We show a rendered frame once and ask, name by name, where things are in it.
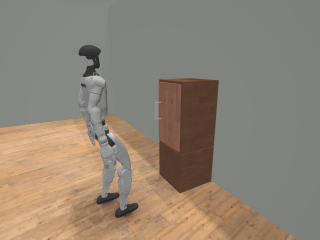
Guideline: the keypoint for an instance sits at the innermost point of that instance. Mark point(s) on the cupboard door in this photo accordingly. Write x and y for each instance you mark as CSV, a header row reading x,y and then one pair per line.
x,y
169,94

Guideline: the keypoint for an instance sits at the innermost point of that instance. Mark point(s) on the handle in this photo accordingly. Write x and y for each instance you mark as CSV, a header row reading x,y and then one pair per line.
x,y
156,111

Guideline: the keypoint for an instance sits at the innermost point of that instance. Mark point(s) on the humanoid robot head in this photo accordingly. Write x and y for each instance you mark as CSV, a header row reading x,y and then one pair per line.
x,y
91,52

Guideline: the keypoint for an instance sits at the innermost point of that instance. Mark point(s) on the left robot upper arm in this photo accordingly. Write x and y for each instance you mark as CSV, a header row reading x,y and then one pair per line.
x,y
81,101

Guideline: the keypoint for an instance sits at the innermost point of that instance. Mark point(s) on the right robot thigh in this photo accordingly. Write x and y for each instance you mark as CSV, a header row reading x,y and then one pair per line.
x,y
120,152

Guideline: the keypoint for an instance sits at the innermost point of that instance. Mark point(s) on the left robot forearm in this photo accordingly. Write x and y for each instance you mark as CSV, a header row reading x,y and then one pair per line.
x,y
87,118

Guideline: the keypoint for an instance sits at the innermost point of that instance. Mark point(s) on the right robot upper arm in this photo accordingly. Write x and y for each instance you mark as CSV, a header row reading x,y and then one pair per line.
x,y
97,86

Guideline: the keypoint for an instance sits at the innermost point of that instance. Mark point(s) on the robot right hand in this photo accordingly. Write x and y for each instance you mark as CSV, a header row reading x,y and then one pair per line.
x,y
106,152

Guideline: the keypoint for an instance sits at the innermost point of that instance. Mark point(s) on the right robot forearm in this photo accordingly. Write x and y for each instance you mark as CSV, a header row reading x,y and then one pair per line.
x,y
96,121

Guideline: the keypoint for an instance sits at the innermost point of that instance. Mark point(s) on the robot left hand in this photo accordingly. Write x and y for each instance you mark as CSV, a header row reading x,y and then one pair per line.
x,y
90,136

